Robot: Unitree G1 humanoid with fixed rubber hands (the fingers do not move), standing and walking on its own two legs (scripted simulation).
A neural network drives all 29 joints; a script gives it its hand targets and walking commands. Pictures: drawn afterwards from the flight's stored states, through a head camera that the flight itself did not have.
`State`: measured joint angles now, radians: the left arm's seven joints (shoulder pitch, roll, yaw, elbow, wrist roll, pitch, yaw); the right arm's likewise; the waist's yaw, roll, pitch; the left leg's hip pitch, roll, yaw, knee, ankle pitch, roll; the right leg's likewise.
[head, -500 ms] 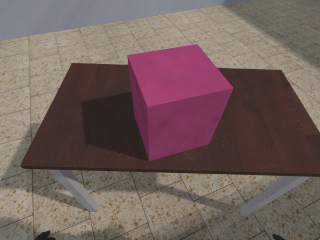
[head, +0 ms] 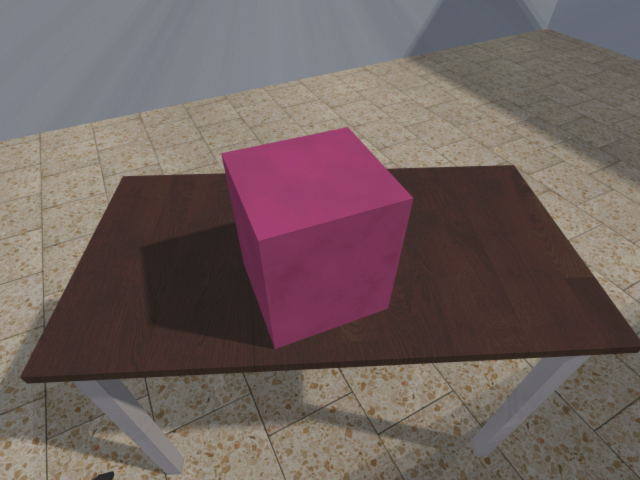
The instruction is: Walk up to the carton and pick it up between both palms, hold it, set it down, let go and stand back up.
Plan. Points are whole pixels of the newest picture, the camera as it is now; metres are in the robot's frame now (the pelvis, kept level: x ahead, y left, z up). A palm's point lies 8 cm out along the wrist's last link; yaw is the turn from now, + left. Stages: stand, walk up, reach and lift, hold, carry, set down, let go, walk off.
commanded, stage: walk up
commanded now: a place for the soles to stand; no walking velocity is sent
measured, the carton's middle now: (311, 237) +0.49 +0.02 +0.03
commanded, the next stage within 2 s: none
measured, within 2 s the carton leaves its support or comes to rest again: neither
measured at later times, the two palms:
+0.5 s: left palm out of the picture +0.13 +0.30 -0.09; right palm out of the picture +0.16 -0.34 -0.11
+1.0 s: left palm out of the picture +0.14 +0.30 -0.10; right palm (569, 474) +0.18 -0.34 -0.13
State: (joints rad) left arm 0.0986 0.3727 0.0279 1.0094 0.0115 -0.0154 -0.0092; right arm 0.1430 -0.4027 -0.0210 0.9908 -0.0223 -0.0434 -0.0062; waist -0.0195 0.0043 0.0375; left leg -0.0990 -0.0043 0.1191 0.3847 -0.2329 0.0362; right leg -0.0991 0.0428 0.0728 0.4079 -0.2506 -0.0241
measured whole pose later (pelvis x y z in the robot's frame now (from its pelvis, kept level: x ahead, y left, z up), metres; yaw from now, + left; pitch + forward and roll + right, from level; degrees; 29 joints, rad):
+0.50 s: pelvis +0.07 -0.02 -0.01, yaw -3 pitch -3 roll +0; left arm 0.28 0.38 0.08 0.87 0.02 -0.03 0.01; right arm 0.19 -0.43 -0.05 0.84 -0.01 -0.01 0.01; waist 0.03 0.05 0.14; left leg -0.43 0.00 -0.06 0.81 -0.34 0.02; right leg -0.01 0.08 0.06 0.40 -0.32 -0.06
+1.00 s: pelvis +0.07 -0.03 -0.03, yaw -1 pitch -4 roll +1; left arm 0.25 0.39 0.09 0.83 0.04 0.01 0.02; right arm 0.15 -0.42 -0.07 0.77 -0.02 0.06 0.01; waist 0.02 0.06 0.15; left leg -0.51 -0.09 -0.12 0.97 -0.44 0.01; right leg -0.25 0.00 0.01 0.72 -0.39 -0.02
